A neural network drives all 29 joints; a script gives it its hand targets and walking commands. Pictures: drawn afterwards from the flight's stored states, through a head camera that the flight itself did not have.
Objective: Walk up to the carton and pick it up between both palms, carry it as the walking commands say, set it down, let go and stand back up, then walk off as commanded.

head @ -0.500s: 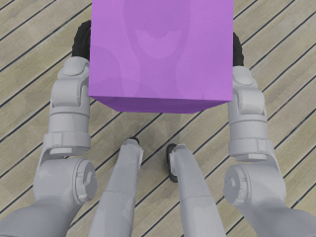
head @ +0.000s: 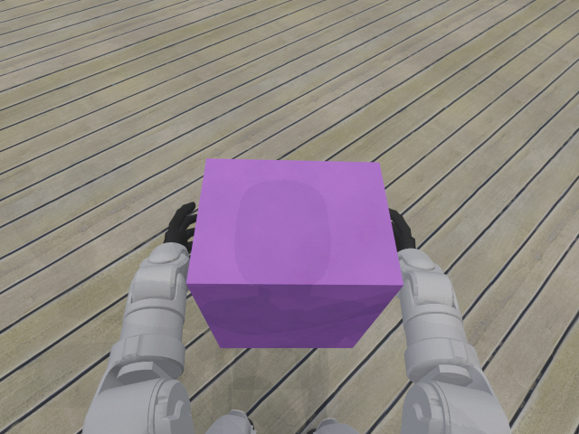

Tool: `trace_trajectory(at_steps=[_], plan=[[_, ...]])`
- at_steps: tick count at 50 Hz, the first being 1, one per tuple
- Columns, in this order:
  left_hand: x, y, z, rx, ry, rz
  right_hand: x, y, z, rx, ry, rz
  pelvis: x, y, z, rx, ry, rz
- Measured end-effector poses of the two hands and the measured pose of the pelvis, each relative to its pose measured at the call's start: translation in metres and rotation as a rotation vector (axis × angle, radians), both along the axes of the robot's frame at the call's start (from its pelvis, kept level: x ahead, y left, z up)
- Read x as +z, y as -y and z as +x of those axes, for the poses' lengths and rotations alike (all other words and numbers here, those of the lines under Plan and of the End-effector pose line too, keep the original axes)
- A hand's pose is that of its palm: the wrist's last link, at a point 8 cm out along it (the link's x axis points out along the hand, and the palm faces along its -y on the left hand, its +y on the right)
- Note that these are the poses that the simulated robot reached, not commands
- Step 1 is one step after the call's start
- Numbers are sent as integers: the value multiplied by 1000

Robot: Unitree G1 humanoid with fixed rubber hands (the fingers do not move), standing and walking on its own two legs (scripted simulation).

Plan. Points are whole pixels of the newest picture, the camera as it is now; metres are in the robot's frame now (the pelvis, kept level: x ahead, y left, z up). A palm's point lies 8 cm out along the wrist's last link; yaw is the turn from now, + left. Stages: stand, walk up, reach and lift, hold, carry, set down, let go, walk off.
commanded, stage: reach and lift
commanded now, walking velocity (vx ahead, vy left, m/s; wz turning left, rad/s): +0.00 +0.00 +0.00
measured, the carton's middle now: (290, 266) +0.36 +0.02 -0.03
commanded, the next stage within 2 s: hold in 1.70 s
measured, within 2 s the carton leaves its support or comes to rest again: neither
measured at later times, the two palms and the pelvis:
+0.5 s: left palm (169, 255) +0.32 +0.18 +0.05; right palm (417, 258) +0.34 -0.15 +0.05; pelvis +0.06 +0.00 +0.03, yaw +1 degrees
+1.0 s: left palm (175, 245) +0.33 +0.17 +0.06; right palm (429, 262) +0.33 -0.16 +0.07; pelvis +0.03 +0.01 +0.02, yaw +1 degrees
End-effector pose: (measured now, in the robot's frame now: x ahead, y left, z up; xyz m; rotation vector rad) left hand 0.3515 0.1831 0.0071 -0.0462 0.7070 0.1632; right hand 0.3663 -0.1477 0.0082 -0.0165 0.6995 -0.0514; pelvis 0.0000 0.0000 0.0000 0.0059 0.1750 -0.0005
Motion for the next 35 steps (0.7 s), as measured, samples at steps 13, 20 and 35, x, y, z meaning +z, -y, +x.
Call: trace_trajectory(at_steps=[13,20,35], plan=[[28,-2,-6,10,2,3,25,-2,-4,14,2,0,20,2,46,14,125,-3],[40,2,-21,20,10,-2,38,1,-16,5,9,11,28,3,59,21,174,-1],[55,6,-32,6,26,-11,57,5,-32,-10,25,3,27,5,42,19,288,-1]])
